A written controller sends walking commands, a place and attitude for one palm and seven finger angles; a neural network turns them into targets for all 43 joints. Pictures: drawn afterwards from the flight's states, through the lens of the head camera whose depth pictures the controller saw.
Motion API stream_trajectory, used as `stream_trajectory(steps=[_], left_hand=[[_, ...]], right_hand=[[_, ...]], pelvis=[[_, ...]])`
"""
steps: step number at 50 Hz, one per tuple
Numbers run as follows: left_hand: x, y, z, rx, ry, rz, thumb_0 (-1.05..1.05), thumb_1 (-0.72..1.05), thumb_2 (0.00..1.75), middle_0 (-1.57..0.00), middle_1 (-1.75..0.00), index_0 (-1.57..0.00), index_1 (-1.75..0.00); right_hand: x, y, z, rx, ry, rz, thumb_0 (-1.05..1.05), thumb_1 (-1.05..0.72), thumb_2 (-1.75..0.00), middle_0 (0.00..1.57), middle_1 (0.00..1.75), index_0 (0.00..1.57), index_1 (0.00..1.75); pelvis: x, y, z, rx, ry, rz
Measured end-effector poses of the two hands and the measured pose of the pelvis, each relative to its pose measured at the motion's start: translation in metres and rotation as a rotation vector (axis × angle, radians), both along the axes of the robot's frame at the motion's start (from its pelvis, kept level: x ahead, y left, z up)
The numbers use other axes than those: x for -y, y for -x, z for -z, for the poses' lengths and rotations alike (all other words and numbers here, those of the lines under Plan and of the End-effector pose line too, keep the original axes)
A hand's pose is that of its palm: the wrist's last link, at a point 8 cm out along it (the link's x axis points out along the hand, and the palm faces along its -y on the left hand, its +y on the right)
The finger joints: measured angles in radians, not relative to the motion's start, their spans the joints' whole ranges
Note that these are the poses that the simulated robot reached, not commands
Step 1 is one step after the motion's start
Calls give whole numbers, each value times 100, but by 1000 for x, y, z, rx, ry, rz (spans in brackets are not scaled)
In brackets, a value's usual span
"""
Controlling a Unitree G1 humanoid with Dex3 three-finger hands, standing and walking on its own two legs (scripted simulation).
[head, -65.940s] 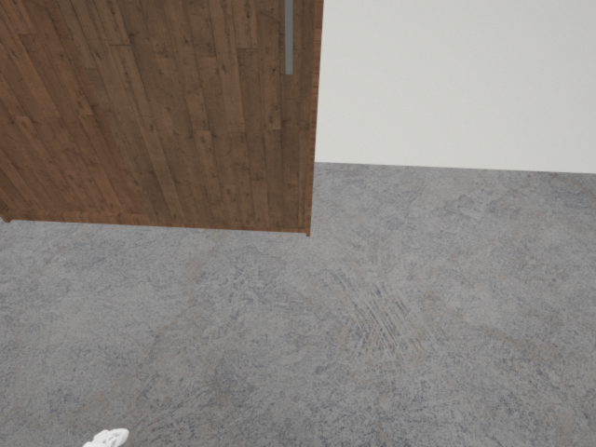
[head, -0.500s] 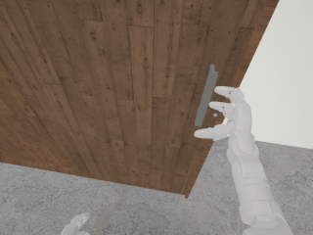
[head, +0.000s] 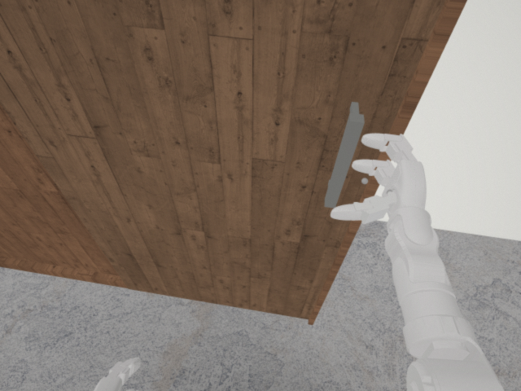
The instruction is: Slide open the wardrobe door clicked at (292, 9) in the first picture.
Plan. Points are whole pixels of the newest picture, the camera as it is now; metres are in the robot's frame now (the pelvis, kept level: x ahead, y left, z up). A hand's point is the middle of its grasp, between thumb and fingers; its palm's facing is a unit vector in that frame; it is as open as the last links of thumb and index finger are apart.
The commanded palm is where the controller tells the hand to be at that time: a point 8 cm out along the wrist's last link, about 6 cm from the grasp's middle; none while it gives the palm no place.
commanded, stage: slide the fingers in behind the handle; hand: right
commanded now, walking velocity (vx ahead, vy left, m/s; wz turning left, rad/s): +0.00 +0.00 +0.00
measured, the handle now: (341, 159) +0.46 -0.08 +0.12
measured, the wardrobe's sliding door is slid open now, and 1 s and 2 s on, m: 0.00 0.00 0.00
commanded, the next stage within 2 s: grip the handle and tug to test in 1.84 s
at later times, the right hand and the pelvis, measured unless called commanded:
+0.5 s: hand (358, 187) +0.40 -0.10 +0.12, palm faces +0.03 +1.00 +0.02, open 14.0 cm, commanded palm +0.38 -0.15 +0.13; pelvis -0.01 -0.01 +0.00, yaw +1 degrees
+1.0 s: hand (337, 180) +0.40 -0.07 +0.13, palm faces +0.01 +1.00 +0.01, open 14.0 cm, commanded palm +0.37 -0.12 +0.13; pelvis +0.00 +0.00 +0.00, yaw +1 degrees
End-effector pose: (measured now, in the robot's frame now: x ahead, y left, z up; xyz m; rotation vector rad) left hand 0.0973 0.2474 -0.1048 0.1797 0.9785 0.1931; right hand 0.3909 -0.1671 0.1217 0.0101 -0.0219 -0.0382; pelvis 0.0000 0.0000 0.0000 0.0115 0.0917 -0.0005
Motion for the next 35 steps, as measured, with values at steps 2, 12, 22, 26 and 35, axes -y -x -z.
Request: stream_trajectory(steps=[2,12,22,26,35], left_hand=[[2,1,1,-4,2,1,1,91,90,-20,-30,-20,-30],[9,7,2,11,23,-1,1,91,90,-20,-30,-20,-30],[11,9,-2,27,21,-5,1,91,90,-20,-30,-20,-30],[10,7,-4,25,9,0,1,91,90,-20,-30,-20,-30],[11,7,-2,20,9,4,1,91,90,-20,-30,-20,-30]], right_hand=[[1,0,0,-2,-3,0,-1,50,-30,35,124,34,122],[-4,4,-2,11,-2,-2,-1,50,-30,32,122,31,121],[-10,12,1,2,-10,-10,-1,50,-30,30,120,30,120],[-10,12,3,-9,-9,-4,-1,50,-30,30,120,30,120],[-23,5,-4,15,-7,-24,-1,50,-30,30,120,30,120]], pelvis=[[1,1,0,-2,0,0],[5,3,1,0,-2,-5],[6,5,0,14,-2,-12],[6,7,0,16,-4,-8],[7,7,1,5,-5,-5]])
